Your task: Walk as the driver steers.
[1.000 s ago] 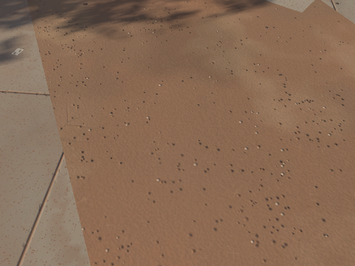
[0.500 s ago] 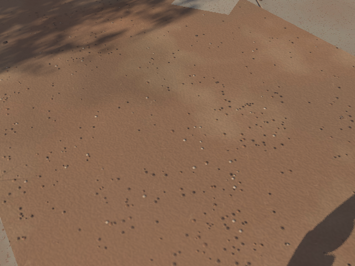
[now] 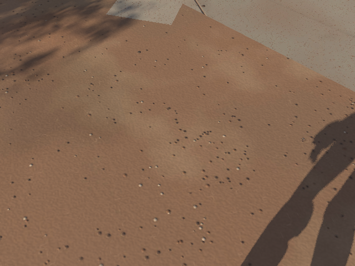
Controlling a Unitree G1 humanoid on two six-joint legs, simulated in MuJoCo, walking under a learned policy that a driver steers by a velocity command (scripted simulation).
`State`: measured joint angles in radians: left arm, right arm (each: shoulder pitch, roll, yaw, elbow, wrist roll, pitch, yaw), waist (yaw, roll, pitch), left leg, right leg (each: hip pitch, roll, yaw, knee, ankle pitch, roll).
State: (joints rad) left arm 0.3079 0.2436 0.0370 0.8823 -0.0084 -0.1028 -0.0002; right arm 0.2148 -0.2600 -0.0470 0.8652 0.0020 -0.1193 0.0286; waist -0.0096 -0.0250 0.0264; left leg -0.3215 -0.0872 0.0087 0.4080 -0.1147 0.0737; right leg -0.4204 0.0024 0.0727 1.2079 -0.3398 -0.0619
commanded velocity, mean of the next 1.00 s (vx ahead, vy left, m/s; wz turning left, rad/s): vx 0.31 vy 0.00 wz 0.37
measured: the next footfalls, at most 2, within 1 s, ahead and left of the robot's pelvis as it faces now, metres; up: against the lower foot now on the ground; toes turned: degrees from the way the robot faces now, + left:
right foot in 0.32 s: +0.35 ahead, -0.13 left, +0.00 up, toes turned +13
left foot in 0.78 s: +0.45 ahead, +0.16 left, +0.00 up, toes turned +27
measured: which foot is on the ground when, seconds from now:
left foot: down 0.00-0.32, up 0.34-0.76, down 0.78-1.00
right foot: up 0.00-0.30, down 0.32-0.78, up 0.80-1.00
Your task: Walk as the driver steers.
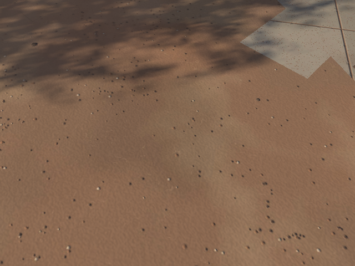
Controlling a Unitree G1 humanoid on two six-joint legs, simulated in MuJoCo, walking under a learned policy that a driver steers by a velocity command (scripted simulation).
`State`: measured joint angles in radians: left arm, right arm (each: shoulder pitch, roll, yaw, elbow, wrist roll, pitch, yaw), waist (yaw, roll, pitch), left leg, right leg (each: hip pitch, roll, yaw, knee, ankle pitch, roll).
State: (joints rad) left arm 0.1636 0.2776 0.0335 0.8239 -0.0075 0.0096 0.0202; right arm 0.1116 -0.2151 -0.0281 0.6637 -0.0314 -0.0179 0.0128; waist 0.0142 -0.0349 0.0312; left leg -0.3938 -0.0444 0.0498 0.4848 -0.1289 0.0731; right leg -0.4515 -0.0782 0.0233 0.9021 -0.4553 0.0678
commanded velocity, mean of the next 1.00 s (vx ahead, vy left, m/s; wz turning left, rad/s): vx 0.08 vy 0.00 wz -0.30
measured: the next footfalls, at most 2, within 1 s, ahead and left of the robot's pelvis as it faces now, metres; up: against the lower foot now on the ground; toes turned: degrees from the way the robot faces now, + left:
right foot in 0.22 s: +0.01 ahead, -0.14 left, +0.00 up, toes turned -10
left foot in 0.70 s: +0.09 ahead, +0.08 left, +0.00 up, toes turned -23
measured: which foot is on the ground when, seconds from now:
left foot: down 0.00-0.22, up 0.24-0.68, down 0.70-1.00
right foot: up 0.00-0.20, down 0.22-0.72, up 0.74-1.00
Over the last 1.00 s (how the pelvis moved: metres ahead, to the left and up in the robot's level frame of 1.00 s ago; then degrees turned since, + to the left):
0.38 0.03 -0.01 26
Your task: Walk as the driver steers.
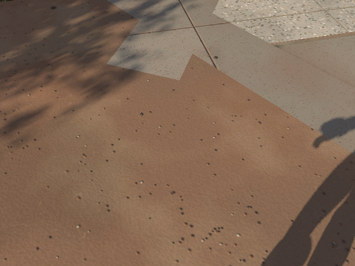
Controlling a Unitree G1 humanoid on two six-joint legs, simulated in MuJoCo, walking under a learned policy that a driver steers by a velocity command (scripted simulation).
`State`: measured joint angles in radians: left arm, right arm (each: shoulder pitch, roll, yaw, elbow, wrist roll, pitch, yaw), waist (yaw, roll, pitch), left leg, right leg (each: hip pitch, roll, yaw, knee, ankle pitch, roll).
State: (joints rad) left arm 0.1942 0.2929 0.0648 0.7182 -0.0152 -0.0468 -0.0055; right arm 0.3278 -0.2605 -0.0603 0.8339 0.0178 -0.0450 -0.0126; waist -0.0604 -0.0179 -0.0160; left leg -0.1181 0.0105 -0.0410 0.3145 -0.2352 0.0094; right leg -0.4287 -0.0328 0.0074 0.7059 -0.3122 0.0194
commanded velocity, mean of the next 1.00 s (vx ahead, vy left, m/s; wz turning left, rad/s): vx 0.46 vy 0.00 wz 0.36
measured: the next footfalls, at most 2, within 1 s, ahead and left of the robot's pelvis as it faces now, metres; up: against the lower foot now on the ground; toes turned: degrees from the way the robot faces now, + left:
right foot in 0.10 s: +0.10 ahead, -0.14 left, +0.00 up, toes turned +1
left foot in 0.60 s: +0.40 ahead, +0.14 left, +0.00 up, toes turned +19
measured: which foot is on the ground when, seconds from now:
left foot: down 0.00-0.10, up 0.12-0.58, down 0.60-1.00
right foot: up 0.00-0.08, down 0.10-0.58, up 0.60-1.00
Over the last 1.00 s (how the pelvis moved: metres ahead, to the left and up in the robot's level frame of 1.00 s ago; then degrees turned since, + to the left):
0.04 -0.04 0.02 -21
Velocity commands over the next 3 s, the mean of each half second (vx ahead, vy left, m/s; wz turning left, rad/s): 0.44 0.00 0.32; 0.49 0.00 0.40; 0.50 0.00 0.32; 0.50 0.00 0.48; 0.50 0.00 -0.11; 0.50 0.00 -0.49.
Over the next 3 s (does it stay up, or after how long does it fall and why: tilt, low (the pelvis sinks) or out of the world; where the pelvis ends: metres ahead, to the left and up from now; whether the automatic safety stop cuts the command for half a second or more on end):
stays up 1.35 0.75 -0.01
